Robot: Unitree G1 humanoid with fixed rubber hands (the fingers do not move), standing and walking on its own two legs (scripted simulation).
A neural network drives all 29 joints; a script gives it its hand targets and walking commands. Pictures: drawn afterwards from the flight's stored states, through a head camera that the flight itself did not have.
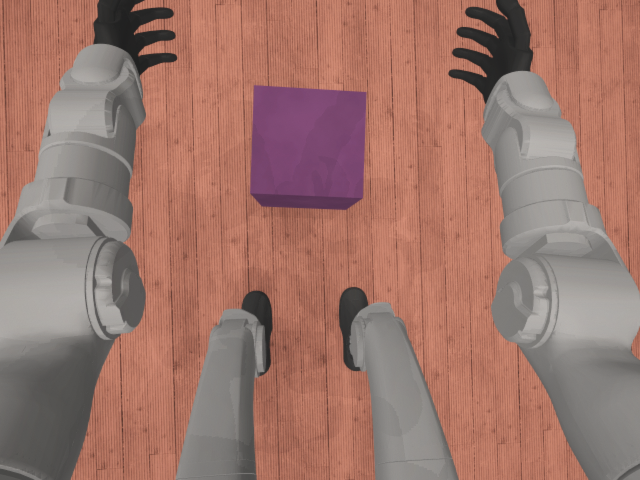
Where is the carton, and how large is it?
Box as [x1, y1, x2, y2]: [250, 85, 366, 209]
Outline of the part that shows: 254,85 250,193 262,206 345,209 359,200 362,197 366,92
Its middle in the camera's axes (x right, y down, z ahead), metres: -0.03 -0.19 +0.84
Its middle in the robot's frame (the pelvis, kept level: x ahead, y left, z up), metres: +0.54 -0.02 -0.52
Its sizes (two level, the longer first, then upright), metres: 0.210 0.200 0.250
